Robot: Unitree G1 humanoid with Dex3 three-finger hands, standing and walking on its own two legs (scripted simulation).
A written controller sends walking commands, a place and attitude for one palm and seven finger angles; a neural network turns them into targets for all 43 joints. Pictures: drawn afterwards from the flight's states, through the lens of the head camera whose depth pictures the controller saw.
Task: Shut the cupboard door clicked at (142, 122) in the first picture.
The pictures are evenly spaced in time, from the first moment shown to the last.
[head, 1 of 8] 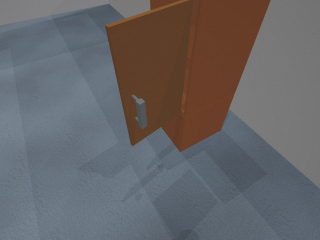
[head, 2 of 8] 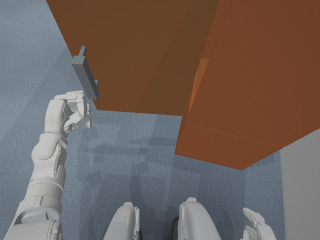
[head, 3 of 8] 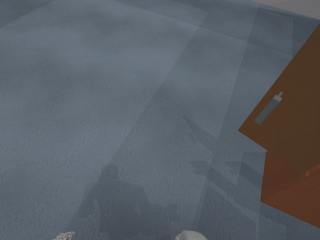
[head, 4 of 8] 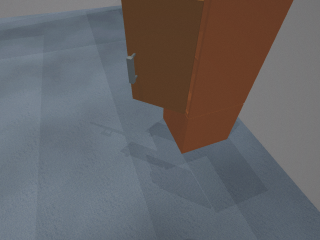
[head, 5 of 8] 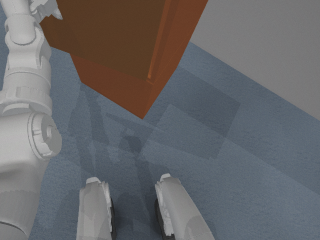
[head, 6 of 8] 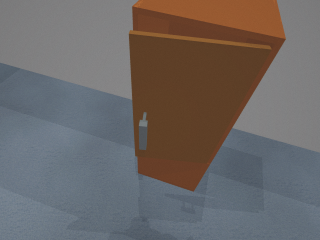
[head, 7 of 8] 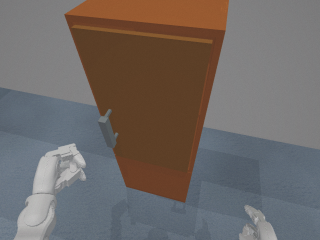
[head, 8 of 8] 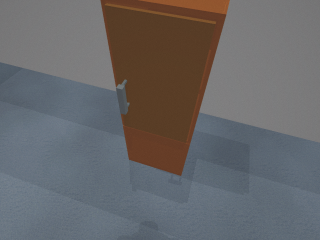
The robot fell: no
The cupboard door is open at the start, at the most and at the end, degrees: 100 100 0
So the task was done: yes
